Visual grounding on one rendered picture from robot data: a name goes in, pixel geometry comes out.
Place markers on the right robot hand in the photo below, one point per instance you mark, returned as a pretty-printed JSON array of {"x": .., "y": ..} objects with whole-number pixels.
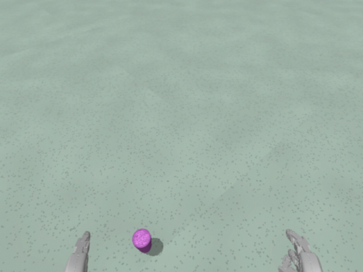
[{"x": 304, "y": 259}]

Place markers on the left robot hand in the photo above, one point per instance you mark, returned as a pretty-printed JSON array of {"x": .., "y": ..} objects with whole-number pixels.
[{"x": 78, "y": 260}]

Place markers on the cup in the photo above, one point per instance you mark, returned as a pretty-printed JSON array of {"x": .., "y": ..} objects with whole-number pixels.
[{"x": 142, "y": 240}]

